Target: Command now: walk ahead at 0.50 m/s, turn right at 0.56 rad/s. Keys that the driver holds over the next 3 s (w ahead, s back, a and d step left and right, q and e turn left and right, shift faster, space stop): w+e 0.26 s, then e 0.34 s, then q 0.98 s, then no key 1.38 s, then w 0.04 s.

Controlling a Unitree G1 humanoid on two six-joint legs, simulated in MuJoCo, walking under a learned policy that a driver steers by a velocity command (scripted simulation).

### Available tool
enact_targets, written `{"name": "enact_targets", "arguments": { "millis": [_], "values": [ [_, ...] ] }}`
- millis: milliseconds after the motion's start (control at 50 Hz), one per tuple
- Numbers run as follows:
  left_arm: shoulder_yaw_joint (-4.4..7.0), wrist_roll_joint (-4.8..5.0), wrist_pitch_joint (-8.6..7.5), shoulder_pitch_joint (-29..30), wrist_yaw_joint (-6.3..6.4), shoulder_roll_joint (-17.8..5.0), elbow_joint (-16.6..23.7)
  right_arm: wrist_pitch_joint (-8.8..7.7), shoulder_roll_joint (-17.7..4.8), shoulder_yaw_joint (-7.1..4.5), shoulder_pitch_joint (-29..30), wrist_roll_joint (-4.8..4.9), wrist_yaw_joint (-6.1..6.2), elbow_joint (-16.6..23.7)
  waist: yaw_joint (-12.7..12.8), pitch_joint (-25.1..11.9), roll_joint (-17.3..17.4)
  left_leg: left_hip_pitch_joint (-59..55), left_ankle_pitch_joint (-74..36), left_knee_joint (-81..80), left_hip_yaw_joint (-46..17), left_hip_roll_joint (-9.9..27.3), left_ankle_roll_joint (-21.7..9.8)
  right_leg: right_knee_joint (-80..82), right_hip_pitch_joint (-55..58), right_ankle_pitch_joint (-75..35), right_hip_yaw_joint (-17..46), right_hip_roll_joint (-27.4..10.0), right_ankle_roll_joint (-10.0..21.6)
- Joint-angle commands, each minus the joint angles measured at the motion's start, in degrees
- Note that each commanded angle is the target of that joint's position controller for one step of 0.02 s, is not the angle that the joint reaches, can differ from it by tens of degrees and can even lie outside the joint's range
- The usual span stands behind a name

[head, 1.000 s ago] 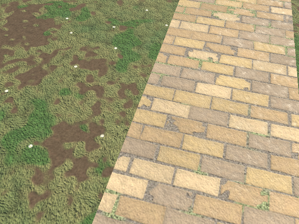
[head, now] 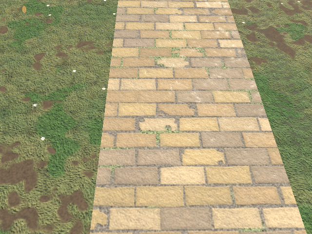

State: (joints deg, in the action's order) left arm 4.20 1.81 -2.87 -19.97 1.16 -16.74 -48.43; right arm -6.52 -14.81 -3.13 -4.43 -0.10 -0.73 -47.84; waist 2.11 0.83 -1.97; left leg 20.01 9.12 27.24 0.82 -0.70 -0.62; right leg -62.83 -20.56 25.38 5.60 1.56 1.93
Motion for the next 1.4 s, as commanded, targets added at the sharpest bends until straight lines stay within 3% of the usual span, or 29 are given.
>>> {"name": "enact_targets", "arguments": {
  "millis": [20,160,260,300,360,380,400,420,440,460,480,520,600,680,800,840,860,880,960,1040,1080,1100,1120,1160,1260,1340,1360,1380,1400],
  "values": [
    [1.82,-0.26,-0.34,2.31,-0.16,-5.65,5.88,0.22,-5.58,-1.36,-4.71,-0.72,0.25,0.76,-3.49,-1.67,8.63,-18.28,2.17,-14.55,-17.99,16.82,-7.97,-4.62,-20.47,-6.2,1.73,-8.01,-0.39],
    [0.87,-0.22,0.87,8.01,-1.56,-2.11,10.44,-0.06,-9.02,-2.62,-6.06,-0.35,0.9,-1.3,-3.46,0.43,5.85,-16.18,-12.66,-19.39,-2.27,15.59,-9.49,9.2,-21.11,-19.34,-0.87,-9.52,-1.8],
    [-0.07,-0.39,0.6,17.3,-3.48,-1.17,14.11,1.01,-11.17,-2.98,-9.72,0.42,1.25,-2.13,-6.68,3.13,4.75,-19.18,-14.96,-18.94,5.42,15.38,-7.85,22.27,-18.32,-26.6,-5.93,-7.73,-0.49],
    [0.1,-0.74,0.7,19.21,-4.18,-1.77,15.7,2.06,-12.11,-3.17,-9.95,0.89,1.48,-2.31,-6.31,4.16,4.98,-21.54,-25.35,-15.15,7.77,15.82,-6.64,25.87,-16.98,-24.29,-8.01,-6.2,0.43],
    [2.11,-1.23,0.87,11.64,-4.77,-5.68,15.13,3.57,-14.54,-3.87,-9.24,1.81,2.39,-1.51,-1.05,-1.74,8.13,-23.32,-49.43,-0.17,10.02,15.35,-4.27,28.26,-4.69,-18.33,-11.84,-0.3,3.55],
    [3.69,-1.21,0.91,3.25,-4.36,-8.39,12.87,3.81,-14.09,-3.67,-8.26,2.01,2.61,-0.95,3.56,-6.01,6.91,-19.7,-47.39,10.52,10.99,13.51,-2.48,32.7,6.79,-23.69,-11.71,1.78,5.47],
    [5.22,-1.32,1.45,-2.94,-2.92,-12.39,11.53,3.41,-11.99,-2.9,-9.78,0.7,2.42,-0.25,6.23,-10.26,0.96,-7.54,-28.7,26.8,11.38,10.32,1.09,34.29,22.04,-38.57,-4.14,-2.81,8.36],
    [5.32,-2.08,1.69,0.72,-1.93,-18.64,13.22,2.37,-4.28,-0.5,-16.65,-2.57,1.25,2.16,-2.07,-16.84,-14.91,15.94,30.01,48.69,7.98,0.2,4.88,29.83,41.45,-62.82,21.5,-19.68,19.03],
    [4.53,-2.44,1.37,-0.53,-2.46,-15.91,15.93,1.29,-9.4,-0.91,-15.42,-0.72,0.5,1.58,2.54,-29.81,-7.3,17.05,32.18,56.12,-5.16,-0.63,4.33,35.28,42.63,-56.6,32.81,-24.32,24.01],
    [3.62,-2.28,1.03,2.32,-2.87,-12.84,16.09,1.23,-11.44,-1.65,-8.61,1.41,0.45,3.5,3.24,-23.05,-3.01,19.74,26.31,55.13,-6.27,1.94,3.27,37.22,36.95,-53.83,24.9,-20.99,21.06],
    [3.14,-1.13,0.86,5.51,-2.84,-10.77,15.66,1.48,-10.63,-1.41,-6.76,1.18,1.02,4.16,1.24,-15.11,0.55,21.01,21.34,50.3,-5.19,3.87,3.04,38.57,28.23,-48.87,18.85,-17.51,17.96],
    [2.49,-1.55,1.2,10.26,-2.23,-8.94,16.53,3.1,-11.1,-1.83,-7.62,-0.04,2.17,3.59,-2.74,-8.66,0.74,15.24,16.46,44.13,-5.54,6.03,3.44,42.01,13.1,-44.53,14.13,-13.95,15.42],
    [2.89,-2.36,1.37,11.44,-1.36,-10.28,16.9,4.94,-8.8,-1.54,-8.98,-0.84,2.85,4.26,-4.86,-9.29,-1.35,9.76,12.46,35.17,-4.68,3.84,5.03,43.09,3.99,-47.04,10.91,-11.32,15.09],
    [1.49,-2.36,2.04,12.03,-0.28,-7.31,15.79,5.69,-6.98,-0.7,-7.55,-0.36,2.57,3.96,-3.59,-10.88,-2.82,7.09,3.65,25.63,-4.31,5.07,5.82,43.28,4.29,-37.5,7.21,-10.34,12.66],
    [-0.51,-3.78,1.32,11.72,-1.56,-4.58,11.19,5.34,-7.17,-0.55,-4.45,-0.11,1.56,4.84,-2.6,-5.72,-4.51,-4.17,1.22,6.96,-2.47,4.28,2.92,42.11,2.29,-22.46,5.88,-10.68,9.85],
    [-0.48,-3.35,1.26,8.47,-1.23,-4.86,9.96,5.03,-10.26,-1.08,-3.45,-0.96,1.48,6.27,-1.74,-4.68,-0.94,-6.41,-13.69,0.4,-5.6,6.27,0.65,38.07,4.25,-17.68,4.79,-7.54,5.3],
    [-0.02,-3.93,1.17,4.56,-0.86,-5.92,9.67,5.19,-13.9,-1.77,-1.98,-0.88,1.7,7.44,1.76,-4.63,4.64,-6.68,-21.62,1.48,-9.65,9.43,-1.54,34.66,3.41,-11.86,2.05,-3.34,3.0],
    [-0.07,-3.92,1.28,4.98,-0.32,-5.17,10.02,5.64,-14.0,-2.25,-1.91,-0.05,1.58,7.05,1.93,-4.68,10.66,-4.44,-16.09,-0.1,-12.19,10.04,-4.1,32.08,3.78,-9.72,-3.38,0.35,0.81],
    [0.65,-2.83,3.42,9.43,0.9,-4.35,11.73,5.98,-11.38,-2.27,-3.77,0.23,1.25,7.95,-0.66,-3.77,13.89,-0.75,-8.64,-3.25,-20.51,11.58,-7.19,27.43,4.45,-9.27,-5.44,0.88,0.23],
    [1.92,-2.82,3.59,7.62,0.55,-5.04,11.74,6.63,-9.83,-2.37,-2.61,1.06,1.73,10.4,-0.77,-6.21,5.43,4.41,-6.39,5.06,-14.54,5.61,-3.25,33.95,10.78,-15.26,-1.93,-4.76,3.06],
    [2.75,-3.08,3.62,6.71,0.71,-7.58,11.76,6.98,-7.99,-2.02,-3.41,0.84,1.45,11.62,-1.42,-5.37,-6.53,12.61,7.03,17.05,-5.27,-0.26,1.0,40.62,14.89,-28.61,10.02,-17.69,10.05],
    [2.52,-3.12,3.16,7.41,1.0,-6.98,12.46,7.16,-8.38,-2.36,-3.22,0.41,1.21,12.05,-1.06,-5.88,-8.92,15.77,22.72,27.58,-3.66,0.87,2.13,41.58,16.11,-37.81,14.63,-24.42,14.6],
    [2.21,-3.13,2.62,7.14,1.24,-6.6,12.96,7.44,-9.61,-3.08,-2.49,0.48,1.0,12.34,-0.55,-5.45,-4.95,18.48,26.5,36.63,-4.92,2.08,2.81,41.56,16.75,-44.18,15.38,-26.56,16.87],
    [2.52,-2.35,2.11,10.77,1.46,-7.46,13.25,8.32,-7.77,-2.87,-2.94,1.28,1.02,12.21,-2.23,-3.39,-1.73,20.45,22.12,36.07,-5.74,4.59,3.71,41.15,17.04,-43.22,7.93,-23.03,13.56],
    [3.58,-1.77,3.61,10.35,1.55,-9.58,12.14,8.68,-5.9,-2.01,-0.81,1.87,-0.65,14.51,-0.25,-5.5,-7.11,7.49,13.41,18.83,2.02,2.28,4.01,39.55,15.4,-43.35,-5.29,-17.63,9.57],
    [3.39,0.03,2.89,8.27,0.63,-8.47,10.34,9.43,-8.66,-3.95,-6.88,1.26,-0.76,13.83,-3.27,-7.28,-4.68,-9.41,-2.81,-1.34,3.79,-1.31,-0.83,28.63,10.14,-33.19,-11.21,-15.96,2.97],
    [2.83,-1.85,2.47,6.78,0.27,-6.41,10.65,9.29,-14.38,-5.67,-9.65,1.11,0.22,14.41,-3.51,-8.49,6.1,-20.76,-23.72,-2.96,-9.12,6.89,-4.83,15.48,-2.01,-17.9,-15.2,-11.37,-2.38],
    [1.39,-4.36,2.16,9.59,0.3,-3.59,14.39,8.65,-20.21,-6.26,-9.93,-0.96,0.52,16.29,-3.32,-10.51,19.53,-25.57,-41.92,-3.16,-32.52,23.28,-18.14,-0.37,-18.49,15.97,-12.06,-2.91,-6.7],
    [2.21,-2.99,2.25,13.83,0.44,-6.52,14.33,7.38,-16.77,-5.34,-11.74,-1.79,-0.15,15.83,-7.51,-14.34,11.3,-23.03,-37.19,-4.96,-32.36,24.19,-22.37,-8.29,-19.09,16.77,-2.48,-2.67,-6.7]
  ]
}}
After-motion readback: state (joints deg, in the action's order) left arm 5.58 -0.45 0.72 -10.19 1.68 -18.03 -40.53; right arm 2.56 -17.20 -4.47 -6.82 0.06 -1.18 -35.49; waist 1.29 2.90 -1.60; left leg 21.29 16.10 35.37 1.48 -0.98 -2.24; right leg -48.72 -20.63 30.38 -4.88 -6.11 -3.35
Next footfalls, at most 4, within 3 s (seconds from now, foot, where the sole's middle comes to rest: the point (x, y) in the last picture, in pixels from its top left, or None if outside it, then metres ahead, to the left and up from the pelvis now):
0.40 right None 0.35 -0.18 -0.77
0.84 left None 0.46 0.03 -0.77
1.36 left None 0.44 0.08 -0.77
1.80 right None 0.44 -0.16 -0.77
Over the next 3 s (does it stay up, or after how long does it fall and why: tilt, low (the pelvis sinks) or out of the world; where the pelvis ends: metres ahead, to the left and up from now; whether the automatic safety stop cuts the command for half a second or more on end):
stays up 0.41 -0.06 0.00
